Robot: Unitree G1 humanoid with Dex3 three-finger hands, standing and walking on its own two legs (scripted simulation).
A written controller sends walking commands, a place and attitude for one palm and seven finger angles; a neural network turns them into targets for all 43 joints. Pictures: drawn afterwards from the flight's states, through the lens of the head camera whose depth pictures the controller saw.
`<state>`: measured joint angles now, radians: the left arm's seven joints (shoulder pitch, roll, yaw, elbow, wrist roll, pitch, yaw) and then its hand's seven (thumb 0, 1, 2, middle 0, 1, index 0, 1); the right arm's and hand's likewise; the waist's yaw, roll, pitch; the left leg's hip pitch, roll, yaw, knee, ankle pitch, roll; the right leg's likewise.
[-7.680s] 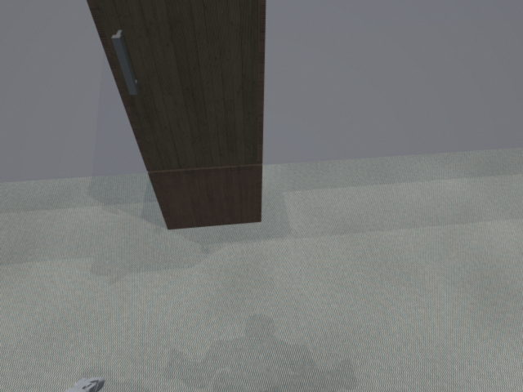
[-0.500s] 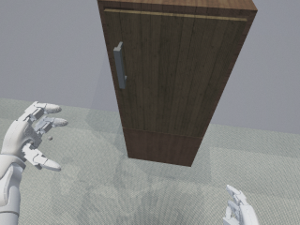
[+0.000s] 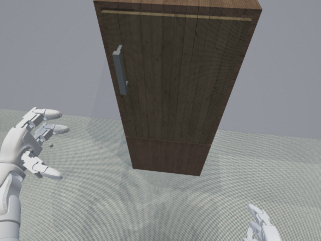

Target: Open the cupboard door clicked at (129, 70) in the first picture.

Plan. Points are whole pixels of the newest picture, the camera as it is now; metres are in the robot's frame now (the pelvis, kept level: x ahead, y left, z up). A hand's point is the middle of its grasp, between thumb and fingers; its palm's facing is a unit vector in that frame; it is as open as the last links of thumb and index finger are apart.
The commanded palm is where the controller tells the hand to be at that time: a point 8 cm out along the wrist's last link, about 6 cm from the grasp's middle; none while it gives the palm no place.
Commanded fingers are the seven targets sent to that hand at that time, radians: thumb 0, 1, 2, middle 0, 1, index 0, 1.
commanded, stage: raise the hand with hooked fingers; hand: left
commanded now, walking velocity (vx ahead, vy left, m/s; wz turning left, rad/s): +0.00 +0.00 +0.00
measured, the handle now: (122, 71) +0.60 +0.17 +0.09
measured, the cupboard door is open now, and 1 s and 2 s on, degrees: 0 0 0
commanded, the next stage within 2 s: move the hooked fingers beside the handle in 0.06 s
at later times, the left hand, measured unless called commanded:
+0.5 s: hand (64, 126) +0.35 +0.26 +0.10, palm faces -0.05 -1.00 -0.01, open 14.0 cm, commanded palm +0.32 +0.32 +0.10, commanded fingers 0.00 -0.50 0.30 -0.30 -1.20 -0.30 -1.20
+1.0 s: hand (78, 107) +0.41 +0.25 +0.10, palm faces -0.07 -1.00 -0.01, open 14.0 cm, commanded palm +0.39 +0.30 +0.10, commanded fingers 0.00 -0.50 0.30 -0.30 -1.20 -0.30 -1.20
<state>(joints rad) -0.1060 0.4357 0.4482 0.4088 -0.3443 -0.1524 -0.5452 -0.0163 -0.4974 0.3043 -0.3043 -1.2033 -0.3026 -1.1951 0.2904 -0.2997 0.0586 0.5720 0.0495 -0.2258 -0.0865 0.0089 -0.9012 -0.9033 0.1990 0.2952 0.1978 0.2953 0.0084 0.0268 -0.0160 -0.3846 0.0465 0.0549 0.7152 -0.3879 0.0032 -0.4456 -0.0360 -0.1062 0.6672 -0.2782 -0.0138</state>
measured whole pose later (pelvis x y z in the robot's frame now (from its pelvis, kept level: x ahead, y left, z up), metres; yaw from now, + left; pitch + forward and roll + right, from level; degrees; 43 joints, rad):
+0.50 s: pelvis +0.00 +0.00 +0.00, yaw +0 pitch +5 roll -1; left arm -0.35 0.46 0.41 0.63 -0.29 -0.17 -0.53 -0.02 -0.50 0.30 -0.30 -1.20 -0.30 -1.20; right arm 0.28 -0.30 0.08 0.58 0.04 -0.21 -0.09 0.01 -0.90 -0.90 0.20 0.30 0.20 0.30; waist -0.02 0.01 -0.02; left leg -0.44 0.04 0.06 0.73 -0.38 0.01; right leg -0.50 -0.05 -0.10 0.68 -0.27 -0.01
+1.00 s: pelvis +0.00 +0.01 -0.01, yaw -1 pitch +9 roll -1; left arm -0.57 0.51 0.42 0.87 -0.24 -0.23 -0.50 -0.02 -0.50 0.30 -0.30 -1.20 -0.30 -1.20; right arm 0.35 -0.30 0.06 0.59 0.04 -0.11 -0.06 0.01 -0.90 -0.90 0.20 0.30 0.20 0.30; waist -0.06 0.01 -0.05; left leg -0.53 0.04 0.07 0.76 -0.40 0.02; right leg -0.59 -0.04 -0.09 0.70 -0.27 0.00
